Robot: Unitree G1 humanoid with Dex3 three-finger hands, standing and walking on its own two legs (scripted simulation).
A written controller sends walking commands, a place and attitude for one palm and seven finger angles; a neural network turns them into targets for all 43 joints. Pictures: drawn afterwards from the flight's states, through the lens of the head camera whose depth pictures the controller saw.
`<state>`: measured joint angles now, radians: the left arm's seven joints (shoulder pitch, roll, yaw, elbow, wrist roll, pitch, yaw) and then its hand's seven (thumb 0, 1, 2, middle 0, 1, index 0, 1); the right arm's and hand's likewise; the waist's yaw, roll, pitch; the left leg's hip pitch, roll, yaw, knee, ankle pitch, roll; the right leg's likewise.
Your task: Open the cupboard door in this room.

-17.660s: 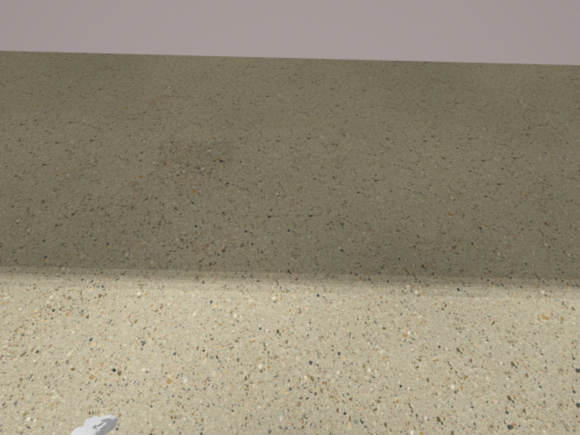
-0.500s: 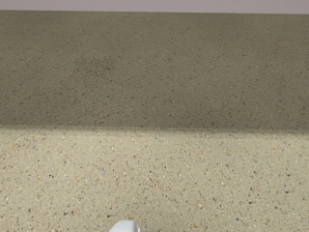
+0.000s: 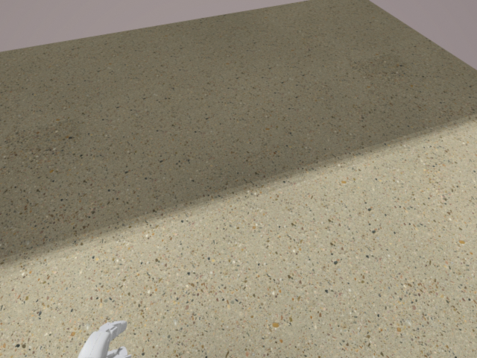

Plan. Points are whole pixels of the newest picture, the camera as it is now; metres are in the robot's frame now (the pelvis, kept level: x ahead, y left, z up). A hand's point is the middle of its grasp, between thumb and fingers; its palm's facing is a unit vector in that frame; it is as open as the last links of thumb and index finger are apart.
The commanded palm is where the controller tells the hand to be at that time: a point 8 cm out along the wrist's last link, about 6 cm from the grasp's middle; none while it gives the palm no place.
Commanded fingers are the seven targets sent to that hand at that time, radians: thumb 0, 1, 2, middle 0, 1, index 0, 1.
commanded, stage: turn or walk to find it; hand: left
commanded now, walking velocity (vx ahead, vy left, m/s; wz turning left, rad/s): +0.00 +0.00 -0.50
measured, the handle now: out of the picture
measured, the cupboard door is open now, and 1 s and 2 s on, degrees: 0 0 0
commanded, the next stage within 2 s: none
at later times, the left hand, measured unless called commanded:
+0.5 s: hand out of the picture +0.09 +0.21 -0.18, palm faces -0.18 -0.97 -0.19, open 7.3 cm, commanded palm none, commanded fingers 0.00 0.90 0.90 -0.20 -0.30 -0.20 -0.30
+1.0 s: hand (188, 356) +0.15 +0.10 -0.15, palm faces -0.48 -0.84 -0.27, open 7.3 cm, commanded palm none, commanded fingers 0.00 0.90 0.90 -0.20 -0.30 -0.20 -0.30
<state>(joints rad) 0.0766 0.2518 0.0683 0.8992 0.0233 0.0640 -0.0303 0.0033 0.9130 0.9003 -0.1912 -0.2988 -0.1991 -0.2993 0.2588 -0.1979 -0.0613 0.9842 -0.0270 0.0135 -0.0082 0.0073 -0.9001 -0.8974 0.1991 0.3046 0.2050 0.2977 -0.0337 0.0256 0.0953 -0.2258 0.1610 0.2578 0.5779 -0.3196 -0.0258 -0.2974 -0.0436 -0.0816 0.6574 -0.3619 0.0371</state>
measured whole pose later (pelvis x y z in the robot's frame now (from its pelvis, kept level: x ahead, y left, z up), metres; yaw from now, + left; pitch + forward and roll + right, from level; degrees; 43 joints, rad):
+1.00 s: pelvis -0.05 -0.01 +0.00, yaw -30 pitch -1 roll +1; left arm 0.12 0.19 0.05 0.90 0.02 0.03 0.00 0.00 0.91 0.90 -0.20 -0.30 -0.20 -0.30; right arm 0.21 -0.26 -0.07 0.98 -0.02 0.07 -0.02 0.01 -0.91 -0.90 0.20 0.30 0.20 0.30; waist -0.02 0.05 0.11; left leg -0.45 0.11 0.07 1.09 -0.47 -0.06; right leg -0.28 0.00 -0.05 0.58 -0.29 -0.04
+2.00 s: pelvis -0.02 -0.09 +0.01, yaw -59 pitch +0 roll +0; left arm 0.26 0.18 0.04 1.01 0.02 -0.03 -0.02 0.00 0.92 0.90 -0.20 -0.30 -0.21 -0.30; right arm 0.23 -0.25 -0.07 0.98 -0.03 0.01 0.02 0.01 -0.91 -0.90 0.19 0.30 0.20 0.30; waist -0.02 0.03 0.05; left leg -0.55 0.15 0.08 1.00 -0.28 -0.07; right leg -0.11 0.00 -0.05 0.41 -0.30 -0.03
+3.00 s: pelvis +0.13 -0.49 +0.01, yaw -70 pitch -1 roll +0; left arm 0.28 0.18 0.05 1.09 0.02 -0.08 0.01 -0.02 0.95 0.90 -0.20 -0.30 -0.20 -0.30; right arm 0.18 -0.19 -0.07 1.03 -0.03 -0.01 0.02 0.01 -0.91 -0.90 0.19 0.30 0.20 0.30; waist 0.00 0.04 0.02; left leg -0.59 0.16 0.07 1.01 -0.19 -0.05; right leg -0.13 0.01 -0.17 0.38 -0.25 -0.08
